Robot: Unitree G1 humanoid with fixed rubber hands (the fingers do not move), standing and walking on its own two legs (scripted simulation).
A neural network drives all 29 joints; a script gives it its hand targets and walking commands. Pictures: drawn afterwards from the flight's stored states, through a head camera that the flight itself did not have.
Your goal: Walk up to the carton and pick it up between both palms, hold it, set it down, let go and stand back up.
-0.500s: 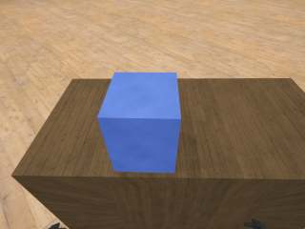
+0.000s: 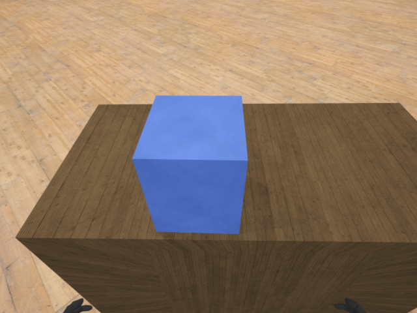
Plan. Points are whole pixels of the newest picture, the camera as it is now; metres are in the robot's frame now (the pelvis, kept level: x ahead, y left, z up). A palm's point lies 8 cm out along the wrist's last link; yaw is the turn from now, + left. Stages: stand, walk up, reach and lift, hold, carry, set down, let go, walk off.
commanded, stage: stand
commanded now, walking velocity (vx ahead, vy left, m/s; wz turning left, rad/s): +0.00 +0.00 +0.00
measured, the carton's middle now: (197, 165) +0.45 +0.04 +0.05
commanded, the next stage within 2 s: none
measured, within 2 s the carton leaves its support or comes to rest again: neither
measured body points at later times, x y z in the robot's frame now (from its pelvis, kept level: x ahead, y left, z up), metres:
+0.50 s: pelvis -0.01 +0.00 +0.00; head -0.01 +0.00 +0.45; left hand +0.12 +0.31 -0.10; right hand +0.12 -0.28 -0.10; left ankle +0.02 +0.13 -0.74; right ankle +0.00 -0.12 -0.74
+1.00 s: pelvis -0.01 +0.00 +0.00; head -0.02 -0.01 +0.45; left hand +0.12 +0.31 -0.10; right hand +0.12 -0.28 -0.10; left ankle +0.02 +0.13 -0.74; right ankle +0.00 -0.12 -0.74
